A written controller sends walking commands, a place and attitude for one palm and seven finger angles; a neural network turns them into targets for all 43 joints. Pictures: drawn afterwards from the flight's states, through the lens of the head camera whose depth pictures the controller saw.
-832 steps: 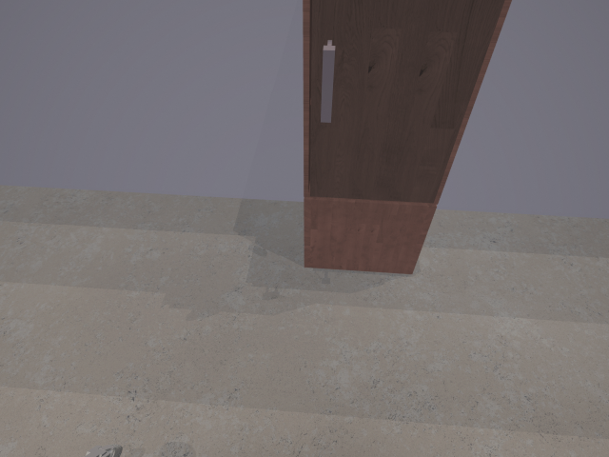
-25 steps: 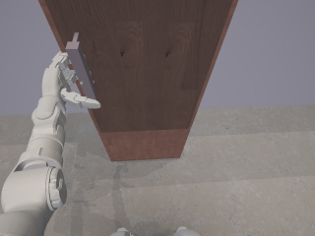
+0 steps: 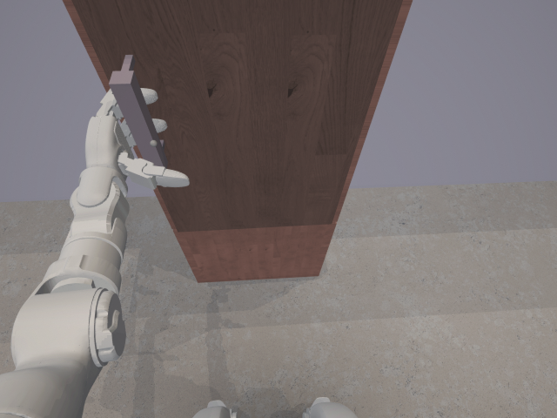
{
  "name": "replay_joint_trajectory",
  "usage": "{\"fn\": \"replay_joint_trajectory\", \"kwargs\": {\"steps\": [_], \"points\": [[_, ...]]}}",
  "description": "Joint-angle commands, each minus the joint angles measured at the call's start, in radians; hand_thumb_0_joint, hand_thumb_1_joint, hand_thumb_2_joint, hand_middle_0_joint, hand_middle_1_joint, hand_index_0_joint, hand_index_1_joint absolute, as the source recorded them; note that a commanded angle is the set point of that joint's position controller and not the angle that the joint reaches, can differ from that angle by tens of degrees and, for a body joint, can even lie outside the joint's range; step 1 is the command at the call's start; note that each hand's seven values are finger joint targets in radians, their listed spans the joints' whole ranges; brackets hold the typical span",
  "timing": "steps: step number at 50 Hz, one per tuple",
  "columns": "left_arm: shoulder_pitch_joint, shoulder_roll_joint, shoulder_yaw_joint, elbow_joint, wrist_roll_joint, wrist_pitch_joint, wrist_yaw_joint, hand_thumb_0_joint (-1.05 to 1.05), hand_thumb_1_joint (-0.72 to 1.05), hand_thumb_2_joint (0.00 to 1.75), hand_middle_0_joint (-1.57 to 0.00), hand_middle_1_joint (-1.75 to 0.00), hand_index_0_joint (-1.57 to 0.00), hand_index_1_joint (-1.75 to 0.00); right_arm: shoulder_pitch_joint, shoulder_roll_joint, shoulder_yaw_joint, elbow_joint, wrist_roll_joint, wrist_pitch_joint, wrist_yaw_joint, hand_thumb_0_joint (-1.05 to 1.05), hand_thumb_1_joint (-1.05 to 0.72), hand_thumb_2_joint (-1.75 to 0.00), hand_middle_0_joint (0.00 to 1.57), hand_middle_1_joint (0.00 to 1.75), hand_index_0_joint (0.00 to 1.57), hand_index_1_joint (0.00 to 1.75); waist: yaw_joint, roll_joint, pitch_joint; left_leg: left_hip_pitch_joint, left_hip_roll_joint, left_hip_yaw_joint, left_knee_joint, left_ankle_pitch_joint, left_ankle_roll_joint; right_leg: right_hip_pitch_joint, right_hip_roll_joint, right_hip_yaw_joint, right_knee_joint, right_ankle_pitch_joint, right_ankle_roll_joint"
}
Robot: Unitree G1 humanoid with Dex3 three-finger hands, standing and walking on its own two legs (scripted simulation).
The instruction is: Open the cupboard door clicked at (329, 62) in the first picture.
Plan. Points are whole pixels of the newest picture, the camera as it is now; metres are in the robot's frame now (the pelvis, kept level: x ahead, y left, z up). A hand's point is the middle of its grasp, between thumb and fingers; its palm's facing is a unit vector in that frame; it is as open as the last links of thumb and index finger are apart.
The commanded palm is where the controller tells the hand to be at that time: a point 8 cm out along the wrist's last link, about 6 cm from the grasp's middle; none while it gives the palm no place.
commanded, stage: slide the fingers in behind the handle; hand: left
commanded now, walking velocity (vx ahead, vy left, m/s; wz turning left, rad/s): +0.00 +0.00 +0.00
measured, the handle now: (145, 119) +0.54 +0.18 +0.10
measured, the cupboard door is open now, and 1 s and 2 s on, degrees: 0 1 35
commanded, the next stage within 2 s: close the thumb around the handle in 0.20 s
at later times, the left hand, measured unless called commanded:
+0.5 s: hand (156, 139) +0.49 +0.15 +0.10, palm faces +0.02 -1.00 -0.01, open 12.9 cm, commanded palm +0.46 +0.21 +0.10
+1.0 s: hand (155, 141) +0.49 +0.16 +0.10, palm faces +0.02 -1.00 +0.00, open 6.1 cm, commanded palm +0.46 +0.21 +0.10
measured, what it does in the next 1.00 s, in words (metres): stands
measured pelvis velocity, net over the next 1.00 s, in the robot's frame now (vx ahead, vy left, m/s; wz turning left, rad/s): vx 0.01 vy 0.00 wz -0.01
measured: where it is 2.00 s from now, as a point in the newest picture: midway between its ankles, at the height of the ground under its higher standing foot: outside the picture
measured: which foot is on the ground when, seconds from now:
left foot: down 0.00-1.00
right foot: down 0.00-1.00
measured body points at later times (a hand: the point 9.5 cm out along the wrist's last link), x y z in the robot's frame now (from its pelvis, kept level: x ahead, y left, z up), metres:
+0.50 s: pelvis +0.00 +0.00 +0.00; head +0.09 +0.00 +0.44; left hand +0.49 +0.21 +0.10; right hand +0.02 -0.26 -0.12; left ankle +0.01 +0.11 -0.70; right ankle +0.00 -0.10 -0.70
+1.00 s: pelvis +0.01 +0.00 +0.00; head +0.09 +0.00 +0.44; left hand +0.48 +0.21 +0.10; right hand +0.04 -0.26 -0.12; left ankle +0.01 +0.11 -0.70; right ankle +0.00 -0.10 -0.70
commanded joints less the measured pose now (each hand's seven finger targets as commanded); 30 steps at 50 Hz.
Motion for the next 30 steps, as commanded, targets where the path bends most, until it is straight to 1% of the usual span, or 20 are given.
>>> {"fn": "replay_joint_trajectory", "kwargs": {"steps": [1, 3, 4, 5, 6, 7, 8, 9, 11, 15, 16, 18, 20, 22, 24, 26, 27, 28, 29, 30], "points": [[-0.463, 0.154, -0.011, -0.223, -0.004, -0.074, -0.013, 0.0, -0.5, 0.3, -0.3, -1.2, -0.3, -1.2, 0.106, -0.153, -0.058, -0.07, 0.004, -0.023, -0.009, 0.0, -0.9, -0.9, 0.2, 0.3, 0.2, 0.3, -0.021, 0.036, -0.416, 0.303, -0.035, -0.061, -0.067, 0.285, 0.021, 0.119, 0.031, 0.054, -0.106, 0.347, 0.019], [-0.478, 0.181, 0.007, -0.204, -0.004, -0.074, -0.01, 0.0, -0.5, 0.3, -0.3, -1.2, -0.3, -1.2, 0.112, -0.158, -0.056, -0.067, 0.004, -0.022, -0.012, 0.0, -0.9, -0.9, 0.2, 0.3, 0.2, 0.3, -0.029, 0.0, -0.378, 0.262, -0.037, -0.059, -0.069, 0.254, 0.027, 0.127, 0.032, 0.059, -0.113, 0.332, 0.021], [-0.493, 0.182, 0.005, -0.217, -0.003, -0.076, -0.01, 0.0, -0.5, 0.3, -0.3, -1.2, -0.3, -1.2, 0.11, -0.157, -0.056, -0.066, 0.004, -0.024, -0.011, 0.0, -0.9, -0.9, 0.2, 0.3, 0.2, 0.3, -0.028, 0.018, -0.394, 0.265, -0.038, -0.057, -0.074, 0.247, 0.025, 0.131, 0.03, 0.062, -0.113, 0.331, 0.023], [-0.48, 0.205, 0.025, -0.224, -0.002, -0.078, -0.011, 0.0, -0.5, 0.3, -0.3, -1.2, -0.3, -1.2, 0.11, -0.158, -0.058, -0.069, 0.004, -0.024, -0.012, 0.0, -0.9, -0.9, 0.2, 0.3, 0.2, 0.3, -0.015, 0.036, -0.411, 0.265, -0.041, -0.053, -0.07, 0.253, 0.025, 0.147, 0.029, 0.068, -0.111, 0.342, 0.021], [-0.471, 0.194, 0.009, -0.216, 0.003, -0.076, -0.014, 0.0, -0.5, 0.3, -0.3, -1.2, -0.3, -1.2, 0.108, -0.156, -0.055, -0.069, 0.006, -0.022, -0.012, 0.0, -0.9, -0.9, 0.2, 0.3, 0.2, 0.3, -0.019, 0.043, -0.407, 0.27, -0.039, -0.055, -0.071, 0.255, 0.024, 0.139, 0.028, 0.064, -0.109, 0.34, 0.019], [-0.475, 0.177, 0.0, -0.21, -0.001, -0.071, -0.016, 0.0, -0.5, 0.3, -0.3, -1.2, -0.3, -1.2, 0.108, -0.154, -0.054, -0.069, 0.006, -0.022, -0.011, 0.0, -0.9, -0.9, 0.2, 0.3, 0.2, 0.3, -0.025, 0.03, -0.391, 0.264, -0.039, -0.054, -0.07, 0.247, 0.026, 0.13, 0.029, 0.062, -0.113, 0.333, 0.021], [-0.488, 0.188, 0.009, -0.201, -0.003, -0.072, -0.016, 0.0, -0.5, 0.3, -0.3, -1.2, -0.3, -1.2, 0.114, -0.156, -0.055, -0.066, 0.005, -0.022, -0.013, 0.0, -0.9, -0.9, 0.2, 0.3, 0.2, 0.3, -0.032, 0.01, -0.381, 0.257, -0.039, -0.056, -0.069, 0.248, 0.029, 0.133, 0.031, 0.062, -0.115, 0.334, 0.022], [-0.476, 0.207, 0.022, -0.174, -0.002, -0.066, -0.016, 0.0, -0.5, 0.3, -0.3, -1.2, -0.3, -1.2, 0.113, -0.159, -0.053, -0.064, 0.007, -0.02, -0.015, 0.0, -0.9, -0.9, 0.2, 0.3, 0.2, 0.3, -0.029, -0.006, -0.361, 0.232, -0.039, -0.055, -0.074, 0.228, 0.028, 0.135, 0.029, 0.064, -0.119, 0.323, 0.024], [-0.497, 0.22, 0.024, -0.177, -0.003, -0.06, -0.019, 0.0, -0.5, 0.3, -0.3, -1.2, -0.3, -1.2, 0.11, -0.16, -0.052, -0.068, 0.008, -0.022, -0.017, 0.0, -0.9, -0.9, 0.2, 0.3, 0.2, 0.3, -0.032, 0.004, -0.361, 0.214, -0.041, -0.051, -0.076, 0.2, 0.029, 0.142, 0.026, 0.071, -0.123, 0.306, 0.025], [-0.492, 0.239, 0.045, -0.192, -0.003, -0.068, -0.018, 0.0, -0.5, 0.3, -0.3, -1.2, -0.3, -1.2, 0.12, -0.159, -0.052, -0.069, 0.006, -0.024, -0.018, 0.0, -0.9, -0.9, 0.2, 0.3, 0.2, 0.3, -0.023, 0.036, -0.416, 0.254, -0.039, -0.056, -0.066, 0.256, 0.026, 0.141, 0.029, 0.068, -0.107, 0.338, 0.022], [-0.498, 0.225, 0.031, -0.195, -0.001, -0.068, -0.019, 0.0, -0.44, 0.32, -0.3, -1.21, -0.3, -1.21, 0.116, -0.157, -0.051, -0.071, 0.005, -0.024, -0.017, 0.0, -0.9, -0.9, 0.2, 0.3, 0.2, 0.3, -0.027, 0.053, -0.409, 0.258, -0.038, -0.055, -0.065, 0.259, 0.025, 0.13, 0.028, 0.066, -0.107, 0.339, 0.022], [-0.494, 0.216, 0.035, -0.204, -0.005, -0.073, -0.017, 0.0, -0.33, 0.37, -0.31, -1.22, -0.31, -1.22, 0.127, -0.158, -0.054, -0.072, 0.002, -0.025, -0.015, 0.0, -0.9, -0.9, 0.2, 0.3, 0.2, 0.3, -0.027, 0.031, -0.425, 0.276, -0.037, -0.061, -0.061, 0.294, 0.026, 0.132, 0.033, 0.058, -0.098, 0.358, 0.021], [-0.458, 0.244, 0.06, -0.212, -0.002, -0.074, -0.017, 0.0, -0.22, 0.42, -0.32, -1.23, -0.32, -1.23, 0.124, -0.16, -0.055, -0.077, 0.002, -0.022, -0.012, 0.0, -0.9, -0.9, 0.2, 0.3, 0.2, 0.3, -0.006, 0.047, -0.453, 0.277, -0.036, -0.058, -0.061, 0.308, 0.022, 0.153, 0.031, 0.06, -0.092, 0.376, 0.02], [-0.449, 0.216, 0.04, -0.227, -0.003, -0.069, -0.018, 0.0, -0.11, 0.47, -0.33, -1.24, -0.33, -1.24, 0.12, -0.155, -0.056, -0.081, 0.003, -0.019, -0.009, 0.0, -0.9, -0.9, 0.2, 0.3, 0.2, 0.3, -0.011, 0.042, -0.439, 0.274, -0.036, -0.05, -0.063, 0.31, 0.024, 0.157, 0.032, 0.06, -0.098, 0.389, 0.023], [-0.441, 0.239, 0.06, -0.234, -0.005, -0.069, -0.013, 0.0, 0.0, 0.52, -0.34, -1.25, -0.34, -1.25, 0.124, -0.159, -0.058, -0.081, 0.003, -0.014, -0.011, 0.0, -0.9, -0.9, 0.2, 0.3, 0.2, 0.3, -0.01, 0.015, -0.443, 0.273, -0.034, -0.053, -0.063, 0.324, 0.025, 0.166, 0.033, 0.059, -0.096, 0.403, 0.023], [-0.425, 0.189, 0.021, -0.238, -0.004, -0.062, -0.016, 0.0, 0.12, 0.56, -0.34, -1.27, -0.34, -1.27, 0.118, -0.154, -0.058, -0.085, 0.005, -0.012, -0.008, 0.0, -0.9, -0.9, 0.2, 0.3, 0.2, 0.3, -0.013, 0.035, -0.421, 0.286, -0.033, -0.051, -0.068, 0.326, 0.022, 0.147, 0.034, 0.053, -0.099, 0.399, 0.022], [-0.441, 0.184, 0.019, -0.26, -0.006, -0.064, -0.013, 0.0, 0.17, 0.59, -0.35, -1.27, -0.35, -1.27, 0.115, -0.153, -0.059, -0.085, 0.004, -0.011, -0.006, 0.0, -0.9, -0.9, 0.2, 0.3, 0.2, 0.3, -0.011, 0.056, -0.421, 0.297, -0.034, -0.051, -0.067, 0.329, 0.021, 0.142, 0.034, 0.054, -0.101, 0.397, 0.021], [-0.434, 0.186, 0.025, -0.252, -0.008, -0.066, -0.008, 0.0, 0.23, 0.61, -0.35, -1.28, -0.35, -1.28, 0.122, -0.155, -0.061, -0.082, 0.004, -0.01, -0.007, 0.0, -0.9, -0.9, 0.2, 0.3, 0.2, 0.3, -0.014, 0.029, -0.418, 0.307, -0.033, -0.057, -0.065, 0.347, 0.022, 0.14, 0.037, 0.049, -0.097, 0.401, 0.018], [-0.426, 0.177, 0.022, -0.26, -0.01, -0.065, -0.006, 0.0, 0.28, 0.64, -0.36, -1.28, -0.36, -1.28, 0.119, -0.153, -0.061, -0.083, 0.004, -0.01, -0.005, 0.0, -0.9, -0.9, 0.2, 0.3, 0.2, 0.3, -0.008, 0.046, -0.426, 0.31, -0.033, -0.054, -0.066, 0.359, 0.021, 0.144, 0.036, 0.05, -0.096, 0.414, 0.019], [-0.415, 0.181, 0.027, -0.26, -0.011, -0.064, -0.006, 0.0, 0.34, 0.66, -0.36, -1.29, -0.36, -1.29, 0.118, -0.154, -0.062, -0.082, 0.004, -0.01, -0.004, 0.0, -0.9, -0.9, 0.2, 0.3, 0.2, 0.3, -0.007, 0.038, -0.432, 0.313, -0.033, -0.054, -0.065, 0.356, 0.021, 0.148, 0.036, 0.051, -0.098, 0.415, 0.02]]}}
